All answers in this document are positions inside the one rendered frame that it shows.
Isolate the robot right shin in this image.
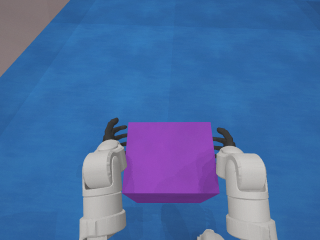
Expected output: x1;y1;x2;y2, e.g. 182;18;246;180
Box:
203;229;214;233

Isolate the robot left forearm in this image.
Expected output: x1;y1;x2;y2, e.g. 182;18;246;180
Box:
79;139;127;240

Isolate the carton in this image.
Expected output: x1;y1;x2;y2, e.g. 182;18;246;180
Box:
122;122;220;203

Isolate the robot right forearm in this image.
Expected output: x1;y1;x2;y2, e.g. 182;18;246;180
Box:
216;146;278;240

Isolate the robot right hand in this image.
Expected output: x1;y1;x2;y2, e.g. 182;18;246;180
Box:
212;127;236;158

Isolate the robot left hand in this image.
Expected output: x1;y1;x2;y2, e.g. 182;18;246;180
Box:
102;117;128;154

